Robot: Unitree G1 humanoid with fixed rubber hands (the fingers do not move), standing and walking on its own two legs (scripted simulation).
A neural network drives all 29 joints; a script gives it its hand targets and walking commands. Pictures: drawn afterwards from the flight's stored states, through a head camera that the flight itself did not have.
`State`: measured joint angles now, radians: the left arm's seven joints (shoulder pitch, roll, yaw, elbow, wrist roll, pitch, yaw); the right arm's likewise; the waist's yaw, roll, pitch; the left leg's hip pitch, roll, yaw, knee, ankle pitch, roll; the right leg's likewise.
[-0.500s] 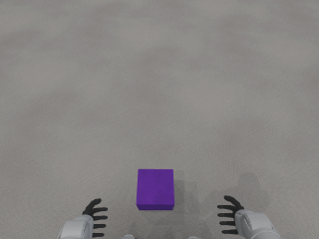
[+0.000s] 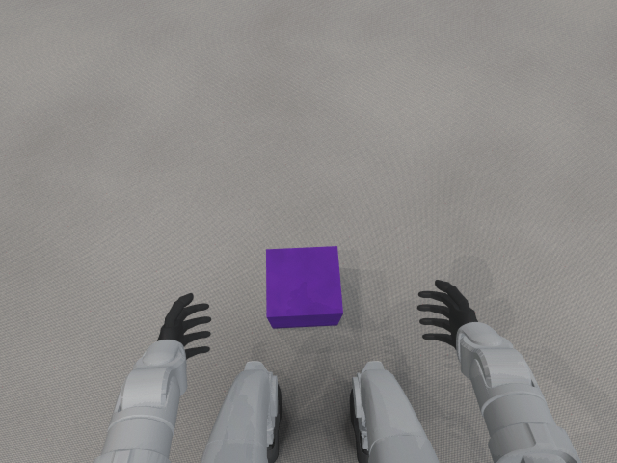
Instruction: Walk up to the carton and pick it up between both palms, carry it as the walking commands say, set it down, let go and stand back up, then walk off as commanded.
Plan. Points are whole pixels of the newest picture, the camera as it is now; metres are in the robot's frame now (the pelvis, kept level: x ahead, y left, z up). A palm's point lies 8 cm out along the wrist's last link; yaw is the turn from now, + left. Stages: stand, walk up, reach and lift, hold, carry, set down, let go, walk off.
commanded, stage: reach and lift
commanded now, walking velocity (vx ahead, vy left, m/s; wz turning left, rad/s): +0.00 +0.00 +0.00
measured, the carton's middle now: (303, 289) +0.46 +0.02 -0.60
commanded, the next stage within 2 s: none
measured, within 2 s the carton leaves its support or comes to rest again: neither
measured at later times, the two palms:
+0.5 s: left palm (188, 252) +0.40 +0.20 -0.13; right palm (421, 236) +0.42 -0.18 -0.13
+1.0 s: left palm (199, 240) +0.45 +0.20 -0.20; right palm (407, 228) +0.47 -0.18 -0.20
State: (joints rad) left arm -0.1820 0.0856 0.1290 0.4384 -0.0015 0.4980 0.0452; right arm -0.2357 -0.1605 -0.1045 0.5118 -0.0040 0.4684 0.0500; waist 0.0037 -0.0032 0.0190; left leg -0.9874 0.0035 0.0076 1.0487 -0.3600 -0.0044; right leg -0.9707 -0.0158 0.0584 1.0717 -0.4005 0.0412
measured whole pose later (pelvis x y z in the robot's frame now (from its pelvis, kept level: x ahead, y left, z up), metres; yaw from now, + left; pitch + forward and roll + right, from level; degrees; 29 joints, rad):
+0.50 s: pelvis -0.01 -0.01 -0.03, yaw +0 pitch +35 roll +0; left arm -0.77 0.16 0.29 0.82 0.02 0.15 0.05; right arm -0.80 -0.14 -0.23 0.82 0.00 0.17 -0.07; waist 0.01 -0.02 -0.06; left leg -1.40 0.00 -0.03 1.11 -0.31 -0.02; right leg -1.38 0.00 0.04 1.13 -0.36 0.04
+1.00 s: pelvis +0.01 -0.01 -0.08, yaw +0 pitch +48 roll +0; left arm -0.86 0.17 0.35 0.82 0.06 0.05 -0.01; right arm -0.88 -0.15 -0.27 0.83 -0.01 0.06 -0.05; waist 0.02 -0.02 -0.18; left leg -1.73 0.00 -0.04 1.27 -0.38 -0.03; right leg -1.70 0.02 0.06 1.28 -0.42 0.04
